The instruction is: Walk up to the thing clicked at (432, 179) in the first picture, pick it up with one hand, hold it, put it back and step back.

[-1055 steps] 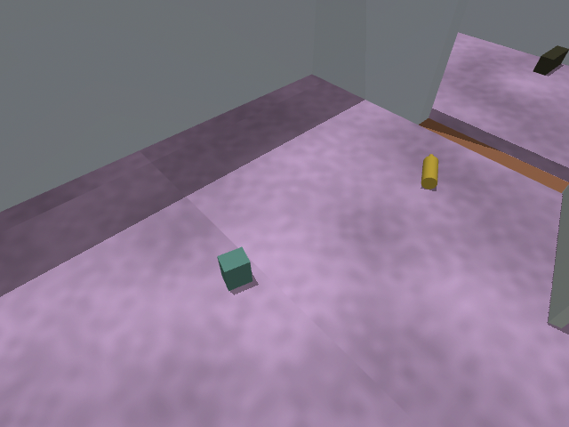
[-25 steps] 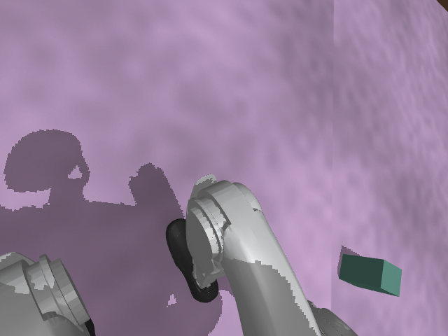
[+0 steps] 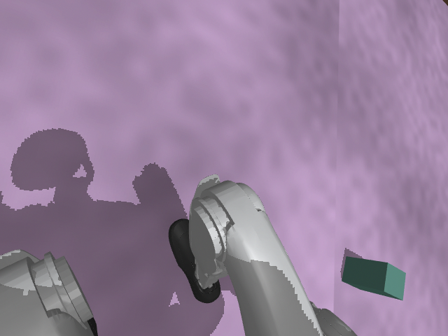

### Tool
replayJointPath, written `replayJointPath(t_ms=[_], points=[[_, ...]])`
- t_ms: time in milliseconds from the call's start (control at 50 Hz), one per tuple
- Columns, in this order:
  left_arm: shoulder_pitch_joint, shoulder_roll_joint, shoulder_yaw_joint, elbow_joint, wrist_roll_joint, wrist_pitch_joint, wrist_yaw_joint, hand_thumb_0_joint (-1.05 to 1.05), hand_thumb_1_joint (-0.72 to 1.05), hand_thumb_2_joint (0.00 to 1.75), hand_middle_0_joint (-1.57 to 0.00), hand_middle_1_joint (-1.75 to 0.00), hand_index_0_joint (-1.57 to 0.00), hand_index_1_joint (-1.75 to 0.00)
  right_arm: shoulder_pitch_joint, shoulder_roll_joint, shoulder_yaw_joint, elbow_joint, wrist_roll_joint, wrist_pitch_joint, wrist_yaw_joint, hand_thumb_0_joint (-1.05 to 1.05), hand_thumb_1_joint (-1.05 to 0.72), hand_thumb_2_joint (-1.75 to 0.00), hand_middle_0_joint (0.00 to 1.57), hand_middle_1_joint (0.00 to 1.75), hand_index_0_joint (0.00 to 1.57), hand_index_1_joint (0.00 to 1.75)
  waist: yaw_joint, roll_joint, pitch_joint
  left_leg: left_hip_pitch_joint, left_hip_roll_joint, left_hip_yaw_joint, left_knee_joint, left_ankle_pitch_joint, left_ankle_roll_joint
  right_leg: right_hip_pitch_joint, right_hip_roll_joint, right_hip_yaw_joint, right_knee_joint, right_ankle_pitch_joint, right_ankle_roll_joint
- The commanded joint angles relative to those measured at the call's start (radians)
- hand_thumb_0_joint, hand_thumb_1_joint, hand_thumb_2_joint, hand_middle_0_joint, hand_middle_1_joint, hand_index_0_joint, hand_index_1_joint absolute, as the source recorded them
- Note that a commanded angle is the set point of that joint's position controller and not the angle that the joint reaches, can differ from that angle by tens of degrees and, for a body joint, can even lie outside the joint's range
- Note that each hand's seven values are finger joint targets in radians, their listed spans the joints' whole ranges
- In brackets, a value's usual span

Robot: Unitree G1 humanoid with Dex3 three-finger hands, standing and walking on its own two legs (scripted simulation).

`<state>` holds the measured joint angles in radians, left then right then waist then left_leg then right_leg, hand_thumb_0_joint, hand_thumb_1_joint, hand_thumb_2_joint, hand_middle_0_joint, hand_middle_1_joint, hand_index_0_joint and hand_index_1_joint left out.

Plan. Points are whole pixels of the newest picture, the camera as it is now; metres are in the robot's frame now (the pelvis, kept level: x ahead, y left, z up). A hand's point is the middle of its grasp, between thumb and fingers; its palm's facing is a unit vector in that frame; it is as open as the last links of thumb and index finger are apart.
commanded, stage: settle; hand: left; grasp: from above
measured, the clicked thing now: out of the picture +0.48 +0.37 -0.27
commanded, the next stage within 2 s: lift in 0.64 s
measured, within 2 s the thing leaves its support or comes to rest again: leaves its support in 0.04 s
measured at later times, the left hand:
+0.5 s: hand out of the picture +0.47 +0.34 -0.15, palm faces -0.45 -0.08 -0.89, open 10.5 cm
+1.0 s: hand out of the picture +0.46 +0.34 -0.09, palm faces -0.47 -0.12 -0.87, open 10.6 cm
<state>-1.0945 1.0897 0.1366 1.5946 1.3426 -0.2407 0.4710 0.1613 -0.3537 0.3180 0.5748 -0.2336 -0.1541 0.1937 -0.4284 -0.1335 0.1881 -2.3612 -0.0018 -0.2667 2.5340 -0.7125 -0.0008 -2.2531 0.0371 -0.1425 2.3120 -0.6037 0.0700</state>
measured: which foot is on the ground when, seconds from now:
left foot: down 0.00-1.00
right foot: down 0.00-1.00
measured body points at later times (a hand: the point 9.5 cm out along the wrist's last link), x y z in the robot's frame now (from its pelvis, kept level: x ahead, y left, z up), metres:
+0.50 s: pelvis +0.00 +0.00 +0.02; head +0.25 +0.12 +0.38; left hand +0.49 +0.34 -0.10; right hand +0.09 -0.27 -0.04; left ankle +0.06 +0.12 -0.28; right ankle +0.13 -0.13 -0.28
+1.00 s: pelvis -0.01 -0.01 +0.05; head +0.23 +0.10 +0.42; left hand +0.48 +0.34 -0.04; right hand +0.06 -0.28 -0.04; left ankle +0.06 +0.12 -0.28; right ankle +0.13 -0.13 -0.28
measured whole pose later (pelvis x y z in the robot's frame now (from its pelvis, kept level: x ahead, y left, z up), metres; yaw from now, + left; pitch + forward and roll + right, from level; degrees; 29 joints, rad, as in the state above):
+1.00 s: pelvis -0.01 -0.01 +0.05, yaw +7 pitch +35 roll -10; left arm -0.99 0.81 0.04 1.22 1.18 -0.19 0.11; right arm 0.23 -0.30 0.11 0.61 -0.09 0.05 0.12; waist -0.29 0.02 -0.04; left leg -2.29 -0.01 -0.14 2.32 -0.64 0.01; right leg -2.21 -0.01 -0.05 2.19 -0.59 0.05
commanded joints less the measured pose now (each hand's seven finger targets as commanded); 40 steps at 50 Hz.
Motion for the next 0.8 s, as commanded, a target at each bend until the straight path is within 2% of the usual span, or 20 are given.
replayJointPath(t_ms=[0,20,80,120,160,200,260,280,320,400,420,440,520,600,680,700,720,740,760,780], points=[[-0.262,0.239,0.027,-0.273,-0.031,0.01,0.023,0.0,0.38,0.84,-0.79,-0.77,-0.8,-0.76,0.215,-0.342,-0.144,0.017,0.008,0.01,-0.008,0.0,-0.91,-0.9,0.2,0.3,0.2,0.3,-0.005,0.688,-0.762,0.622,0.029,0.126,-0.275,0.326,-0.016,0.379,0.021,-0.11,-0.169,0.256,-0.108],[-0.242,0.255,0.053,-0.262,-0.042,0.014,0.018,0.0,0.38,0.83,-0.79,-0.77,-0.79,-0.77,0.216,-0.345,-0.157,0.036,0.01,0.014,-0.009,0.0,-0.91,-0.9,0.2,0.3,0.2,0.3,0.002,0.683,-0.759,0.621,0.032,0.124,-0.274,0.321,-0.017,0.363,0.021,-0.114,-0.171,0.246,-0.11],[-0.268,0.223,0.051,-0.343,-0.045,0.019,-0.013,0.0,0.41,0.85,-0.8,-0.77,-0.81,-0.77,0.24,-0.346,-0.187,0.036,0.021,0.025,-0.006,0.0,-0.91,-0.9,0.2,0.3,0.2,0.3,0.001,0.692,-0.764,0.619,0.025,0.127,-0.284,0.313,-0.018,0.331,0.014,-0.109,-0.176,0.234,-0.115],[-0.235,0.197,0.048,-0.379,-0.057,0.027,-0.039,0.0,0.45,0.85,-0.84,-0.76,-0.84,-0.76,0.241,-0.331,-0.205,0.037,0.033,0.032,-0.004,0.0,-0.91,-0.9,0.2,0.3,0.2,0.3,0.028,0.686,-0.797,0.618,0.022,0.138,-0.294,0.297,-0.013,0.338,0.014,-0.099,-0.183,0.22,-0.116],[-0.229,0.163,0.033,-0.429,-0.068,0.03,-0.062,0.0,0.48,0.85,-0.86,-0.76,-0.86,-0.75,0.245,-0.324,-0.223,0.035,0.044,0.043,-0.001,0.0,-0.91,-0.9,0.2,0.3,0.2,0.3,0.039,0.69,-0.833,0.618,0.018,0.143,-0.312,0.304,-0.012,0.352,0.01,-0.092,-0.185,0.234,-0.116],[-0.243,0.075,-0.021,-0.442,-0.08,0.038,-0.091,0.0,0.51,0.84,-0.87,-0.76,-0.88,-0.75,0.233,-0.305,-0.235,0.033,0.057,0.051,0.0,0.0,-0.9,-0.9,0.2,0.3,0.2,0.3,0.042,0.661,-0.832,0.603,0.014,0.149,-0.319,0.285,-0.006,0.32,0.009,-0.086,-0.191,0.224,-0.115],[-0.214,0.097,0.0,-0.43,-0.084,0.05,-0.126,0.0,0.56,0.82,-0.9,-0.76,-0.92,-0.74,0.268,-0.308,-0.257,0.057,0.071,0.071,-0.004,0.0,-0.9,-0.9,0.2,0.3,0.2,0.3,0.059,0.62,-0.822,0.587,0.006,0.152,-0.331,0.298,-0.002,0.311,0.002,-0.077,-0.202,0.23,-0.116],[-0.215,0.065,-0.017,-0.44,-0.082,0.051,-0.141,0.0,0.58,0.84,-0.94,-0.75,-0.94,-0.74,0.275,-0.301,-0.259,0.052,0.071,0.078,-0.005,0.0,-0.91,-0.9,0.2,0.3,0.2,0.3,0.049,0.606,-0.817,0.586,0.004,0.157,-0.328,0.312,-0.001,0.324,0.001,-0.073,-0.21,0.239,-0.117],[-0.24,-0.015,-0.071,-0.472,-0.096,0.051,-0.165,0.0,0.63,0.85,-0.97,-0.76,-0.98,-0.75,0.252,-0.281,-0.255,0.038,0.083,0.089,-0.008,0.0,-0.91,-0.9,0.2,0.3,0.2,0.3,0.062,0.612,-0.852,0.621,0.0,0.153,-0.356,0.315,-0.004,0.308,-0.003,-0.071,-0.21,0.236,-0.118],[-0.267,0.052,-0.036,-0.483,-0.095,0.049,-0.188,0.0,0.68,0.87,-1.02,-0.75,-1.03,-0.74,0.267,-0.284,-0.271,0.045,0.093,0.116,-0.024,0.0,-0.91,-0.9,0.2,0.3,0.2,0.3,0.069,0.559,-0.853,0.584,-0.008,0.171,-0.365,0.274,0.005,0.347,-0.006,-0.055,-0.232,0.21,-0.117],[-0.28,0.012,-0.066,-0.471,-0.092,0.049,-0.198,0.0,0.68,0.88,-1.03,-0.74,-1.04,-0.74,0.255,-0.272,-0.269,0.039,0.098,0.123,-0.027,0.0,-0.91,-0.9,0.2,0.3,0.2,0.3,0.081,0.562,-0.866,0.585,-0.012,0.174,-0.378,0.269,0.005,0.342,-0.007,-0.05,-0.235,0.207,-0.12],[-0.286,-0.014,-0.079,-0.468,-0.095,0.047,-0.206,0.0,0.69,0.89,-1.04,-0.75,-1.05,-0.75,0.255,-0.26,-0.269,0.041,0.099,0.126,-0.028,0.0,-0.91,-0.9,0.2,0.3,0.2,0.3,0.066,0.557,-0.853,0.586,-0.01,0.179,-0.377,0.262,0.008,0.341,-0.006,-0.048,-0.243,0.202,-0.117],[-0.323,0.02,-0.059,-0.478,-0.102,0.041,-0.214,0.0,0.66,0.88,-1.03,-0.72,-1.02,-0.72,0.249,-0.269,-0.274,0.037,0.107,0.141,-0.05,0.0,-0.91,-0.9,0.2,0.3,0.2,0.3,0.081,0.556,-0.851,0.601,-0.021,0.169,-0.407,0.229,0.005,0.308,-0.014,-0.044,-0.251,0.169,-0.122],[-0.356,0.006,-0.07,-0.492,-0.099,0.032,-0.224,0.0,0.67,0.93,-1.03,-0.75,-1.03,-0.76,0.249,-0.244,-0.271,0.033,0.109,0.154,-0.06,0.0,-0.91,-0.9,0.2,0.3,0.2,0.3,0.083,0.562,-0.918,0.617,-0.018,0.192,-0.414,0.252,0.01,0.352,-0.013,-0.031,-0.258,0.19,-0.116],[-0.344,0.007,-0.071,-0.444,-0.098,0.032,-0.228,0.0,0.65,0.97,-1.02,-0.79,-1.01,-0.8,0.255,-0.237,-0.27,0.041,0.111,0.163,-0.069,0.0,-0.91,-0.9,0.2,0.3,0.2,0.3,0.079,0.52,-0.904,0.585,-0.02,0.202,-0.418,0.238,0.017,0.373,-0.012,-0.028,-0.274,0.18,-0.115],[-0.357,0.023,-0.062,-0.461,-0.099,0.032,-0.229,0.0,0.65,0.9,-1.03,-0.83,-1.04,-0.82,0.254,-0.233,-0.267,0.039,0.114,0.166,-0.074,0.0,-0.94,-0.91,0.2,0.3,0.2,0.3,0.085,0.518,-0.9,0.573,-0.022,0.204,-0.425,0.229,0.019,0.366,-0.014,-0.026,-0.278,0.171,-0.113],[-0.326,-0.004,-0.077,-0.438,-0.102,0.034,-0.238,0.0,0.57,0.91,-0.95,-0.75,-0.96,-0.74,0.252,-0.226,-0.269,0.037,0.112,0.166,-0.073,0.0,-0.89,-0.89,0.2,0.3,0.2,0.3,0.084,0.515,-0.892,0.584,-0.019,0.207,-0.426,0.223,0.018,0.376,-0.011,-0.023,-0.284,0.164,-0.115],[-0.357,0.014,-0.069,-0.474,-0.105,0.031,-0.244,0.0,0.58,0.86,-0.99,-0.79,-1.0,-0.79,0.254,-0.234,-0.272,0.039,0.114,0.169,-0.078,0.0,-0.94,-0.92,0.2,0.3,0.2,0.3,0.094,0.524,-0.917,0.587,-0.021,0.209,-0.428,0.219,0.019,0.37,-0.012,-0.021,-0.287,0.157,-0.117],[-0.325,0.007,-0.065,-0.445,-0.11,0.036,-0.251,0.0,0.53,0.89,-0.91,-0.71,-0.92,-0.71,0.261,-0.239,-0.274,0.038,0.118,0.169,-0.081,0.0,-0.89,-0.89,0.2,0.3,0.2,0.3,0.097,0.529,-0.889,0.593,-0.026,0.203,-0.444,0.219,0.014,0.354,-0.019,-0.022,-0.292,0.154,-0.119],[-0.315,-0.007,-0.072,-0.464,-0.121,0.039,-0.262,0.0,0.57,0.83,-0.96,-0.79,-0.98,-0.78,0.258,-0.232,-0.277,0.033,0.12,0.171,-0.081,0.0,-0.94,-0.91,0.2,0.3,0.2,0.3,0.102,0.536,-0.902,0.612,-0.021,0.203,-0.45,0.225,0.014,0.36,-0.018,-0.022,-0.29,0.156,-0.117]])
